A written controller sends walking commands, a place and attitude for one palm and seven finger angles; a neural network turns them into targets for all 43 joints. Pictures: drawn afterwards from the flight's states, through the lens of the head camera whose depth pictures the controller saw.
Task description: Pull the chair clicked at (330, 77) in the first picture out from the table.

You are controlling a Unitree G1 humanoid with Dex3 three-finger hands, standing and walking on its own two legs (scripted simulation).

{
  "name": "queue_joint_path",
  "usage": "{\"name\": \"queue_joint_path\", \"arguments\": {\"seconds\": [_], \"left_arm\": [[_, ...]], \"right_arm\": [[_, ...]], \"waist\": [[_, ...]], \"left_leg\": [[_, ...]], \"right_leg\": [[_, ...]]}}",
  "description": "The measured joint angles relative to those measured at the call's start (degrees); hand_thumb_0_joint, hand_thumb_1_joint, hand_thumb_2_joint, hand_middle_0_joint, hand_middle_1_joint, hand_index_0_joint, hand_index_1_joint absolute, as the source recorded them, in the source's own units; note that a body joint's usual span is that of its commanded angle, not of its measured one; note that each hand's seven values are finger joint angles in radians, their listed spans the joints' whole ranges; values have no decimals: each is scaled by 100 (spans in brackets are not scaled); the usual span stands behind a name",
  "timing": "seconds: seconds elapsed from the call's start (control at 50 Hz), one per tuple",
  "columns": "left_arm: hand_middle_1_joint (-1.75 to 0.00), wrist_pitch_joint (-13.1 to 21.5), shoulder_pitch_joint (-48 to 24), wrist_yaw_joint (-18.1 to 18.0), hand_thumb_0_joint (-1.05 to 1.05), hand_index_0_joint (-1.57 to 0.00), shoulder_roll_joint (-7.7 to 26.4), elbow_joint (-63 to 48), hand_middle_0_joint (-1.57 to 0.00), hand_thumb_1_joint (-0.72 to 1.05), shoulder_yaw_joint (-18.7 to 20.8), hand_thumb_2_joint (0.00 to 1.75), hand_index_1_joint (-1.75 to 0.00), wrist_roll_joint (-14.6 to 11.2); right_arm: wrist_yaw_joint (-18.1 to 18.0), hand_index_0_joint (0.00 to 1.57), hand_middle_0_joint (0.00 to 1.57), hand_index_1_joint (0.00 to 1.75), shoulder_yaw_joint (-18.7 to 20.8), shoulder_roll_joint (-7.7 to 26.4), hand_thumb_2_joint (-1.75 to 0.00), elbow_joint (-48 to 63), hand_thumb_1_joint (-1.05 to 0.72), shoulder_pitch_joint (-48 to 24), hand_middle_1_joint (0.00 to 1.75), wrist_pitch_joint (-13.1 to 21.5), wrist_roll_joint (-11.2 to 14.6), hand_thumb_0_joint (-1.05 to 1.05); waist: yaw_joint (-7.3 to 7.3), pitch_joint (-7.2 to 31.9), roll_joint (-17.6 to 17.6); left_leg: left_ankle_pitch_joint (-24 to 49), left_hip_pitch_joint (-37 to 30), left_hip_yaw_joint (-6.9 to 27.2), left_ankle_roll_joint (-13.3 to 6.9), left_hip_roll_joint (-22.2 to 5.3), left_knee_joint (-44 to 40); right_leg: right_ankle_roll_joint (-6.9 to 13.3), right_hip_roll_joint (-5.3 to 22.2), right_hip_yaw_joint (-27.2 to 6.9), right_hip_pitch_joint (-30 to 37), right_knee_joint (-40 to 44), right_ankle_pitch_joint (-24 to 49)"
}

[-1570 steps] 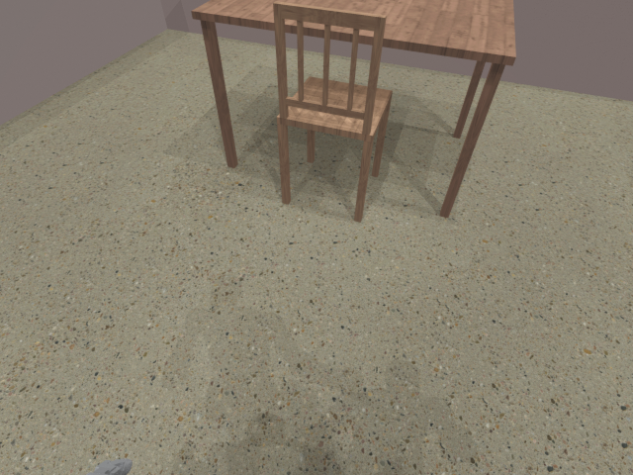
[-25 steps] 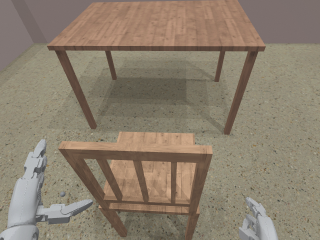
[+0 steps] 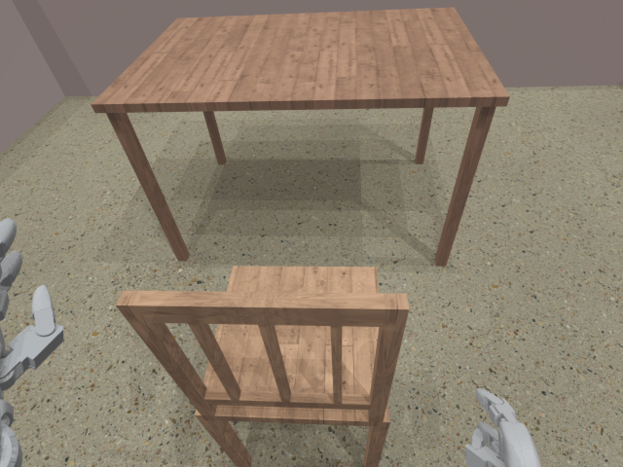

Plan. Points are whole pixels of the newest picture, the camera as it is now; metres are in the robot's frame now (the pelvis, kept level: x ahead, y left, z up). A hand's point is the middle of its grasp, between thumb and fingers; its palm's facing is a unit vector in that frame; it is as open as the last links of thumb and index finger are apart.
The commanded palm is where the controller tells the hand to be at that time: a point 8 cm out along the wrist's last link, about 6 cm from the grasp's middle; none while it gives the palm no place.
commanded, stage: draw the hand back to the body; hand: left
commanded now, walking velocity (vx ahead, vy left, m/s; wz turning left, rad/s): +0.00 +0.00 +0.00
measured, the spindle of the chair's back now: (277, 363) +0.29 +0.10 -0.09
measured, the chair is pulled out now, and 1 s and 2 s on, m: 0.60 0.60 0.60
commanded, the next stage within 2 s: step back with the hand held close in 0.24 s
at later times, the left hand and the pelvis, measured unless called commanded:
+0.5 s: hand (54, 331) +0.19 +0.27 +0.17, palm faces +0.46 -0.77 -0.45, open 7.4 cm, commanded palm +0.13 +0.30 +0.18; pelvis -0.02 +0.00 +0.00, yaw -2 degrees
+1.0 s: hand (14, 413) +0.12 +0.27 +0.15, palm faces +0.45 -0.76 -0.46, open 7.4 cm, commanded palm +0.07 +0.30 +0.18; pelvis -0.08 +0.01 -0.01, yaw -2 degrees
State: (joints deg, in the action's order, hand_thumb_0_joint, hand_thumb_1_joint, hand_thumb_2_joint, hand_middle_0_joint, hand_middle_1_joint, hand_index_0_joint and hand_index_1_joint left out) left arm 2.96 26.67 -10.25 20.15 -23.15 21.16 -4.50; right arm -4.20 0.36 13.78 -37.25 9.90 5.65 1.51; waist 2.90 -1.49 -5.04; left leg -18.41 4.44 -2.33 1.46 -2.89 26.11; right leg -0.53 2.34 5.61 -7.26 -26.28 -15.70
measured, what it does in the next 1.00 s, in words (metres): shifts its weight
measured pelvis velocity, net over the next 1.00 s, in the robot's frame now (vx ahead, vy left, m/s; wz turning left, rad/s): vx -0.08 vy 0.01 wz -0.03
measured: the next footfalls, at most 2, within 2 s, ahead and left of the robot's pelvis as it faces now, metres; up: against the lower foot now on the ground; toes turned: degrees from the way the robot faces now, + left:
left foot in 1.62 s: -0.08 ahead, +0.13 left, +0.00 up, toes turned +3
right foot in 1.88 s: -0.15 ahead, -0.17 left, +0.00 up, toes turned -5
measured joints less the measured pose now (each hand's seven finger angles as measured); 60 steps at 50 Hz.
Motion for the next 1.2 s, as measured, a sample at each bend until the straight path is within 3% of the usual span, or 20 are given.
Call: {"name": "queue_joint_path", "arguments": {"seconds": [0.16,0.44,0.52,0.62,0.7,0.82,1.04,1.2], "left_arm": [[-30,-98,176,91,2,-21,-69,-29,-21,87,-279,89,-30,4],[-30,125,-114,131,2,-21,-26,24,-22,89,9,90,-30,14],[-30,309,-43,140,2,-21,54,-48,-21,89,152,90,-30,66],[-30,270,463,161,2,-21,116,-268,-21,89,10,90,-30,128],[-30,247,751,128,2,-21,306,-532,-22,89,53,90,-30,125],[-30,337,762,-28,2,-21,480,-802,-22,89,328,90,-30,101],[-30,290,493,-153,2,-21,94,-525,-22,89,98,90,-30,196],[-30,479,457,-185,2,-21,421,-829,-22,89,320,90,-30,269]], "right_arm": [[-5,20,20,30,13,-18,-90,-9,-91,63,30,38,-17,1],[15,20,20,30,-10,-31,-90,100,-91,-31,30,-18,20,1],[51,20,20,30,-2,-26,-90,257,-91,-193,30,-179,-6,1],[43,20,20,30,85,-27,-90,405,-91,-236,30,-382,-5,1],[-25,20,20,30,135,-92,-90,401,-91,-139,30,-457,10,1],[-102,20,20,30,109,-184,-90,296,-91,12,29,-381,14,1],[-107,20,20,30,20,-123,-90,259,-91,112,30,-216,-59,1],[-107,20,20,30,-5,-135,-90,361,-90,263,30,-64,-50,1]], "waist": [[-17,-74,101],[20,-97,14],[-118,-242,59],[-303,-322,128],[-334,-331,263],[-274,-243,409],[-192,20,349],[-350,-147,468]], "left_leg": [[59,-7,-23,1,-5,-52],[100,100,-72,-10,-49,22],[213,318,-168,-34,-34,-9],[312,574,-271,-92,30,8],[330,770,-272,-112,57,136],[337,1027,-199,-108,50,392],[28,1528,-94,-156,8,873],[562,1751,64,-194,15,858]], "right_leg": [[10,-10,-22,-7,43,60],[13,-58,-73,-83,99,196],[-4,-51,-171,-343,133,355],[-54,9,-284,-661,63,462],[-65,45,-294,-861,-80,471],[-42,57,-235,-1063,-278,486],[9,-13,-201,-1357,-283,729],[-51,-76,-173,-1525,-411,366]]}}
